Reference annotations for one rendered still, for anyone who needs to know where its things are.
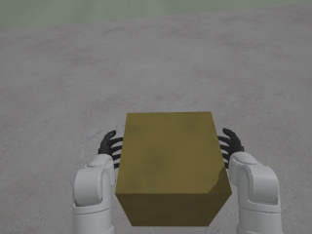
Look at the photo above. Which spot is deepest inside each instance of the carton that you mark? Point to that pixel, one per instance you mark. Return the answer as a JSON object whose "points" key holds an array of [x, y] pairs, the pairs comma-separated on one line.
{"points": [[171, 170]]}

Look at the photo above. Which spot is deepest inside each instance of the left robot forearm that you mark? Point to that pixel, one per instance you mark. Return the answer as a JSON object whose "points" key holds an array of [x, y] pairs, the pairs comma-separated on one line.
{"points": [[91, 197]]}

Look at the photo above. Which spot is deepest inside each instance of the robot right hand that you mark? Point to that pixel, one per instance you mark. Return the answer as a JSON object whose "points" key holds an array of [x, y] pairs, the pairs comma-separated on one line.
{"points": [[234, 145]]}

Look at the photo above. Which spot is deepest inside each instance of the robot left hand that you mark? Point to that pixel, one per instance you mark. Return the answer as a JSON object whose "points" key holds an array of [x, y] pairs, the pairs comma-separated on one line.
{"points": [[105, 146]]}

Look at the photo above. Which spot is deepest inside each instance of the right robot forearm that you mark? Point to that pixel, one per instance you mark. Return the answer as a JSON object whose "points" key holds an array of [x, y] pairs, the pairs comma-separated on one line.
{"points": [[258, 194]]}

